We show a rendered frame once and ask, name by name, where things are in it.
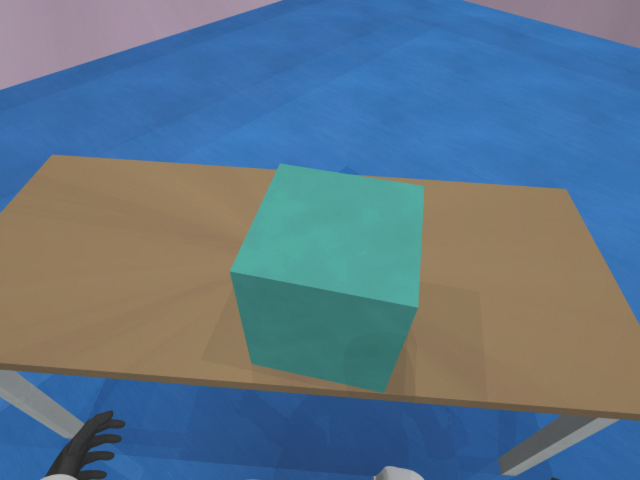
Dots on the robot left hand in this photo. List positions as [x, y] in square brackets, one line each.
[75, 455]

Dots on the table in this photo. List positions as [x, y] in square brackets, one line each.
[120, 269]

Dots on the carton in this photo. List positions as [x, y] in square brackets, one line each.
[327, 278]

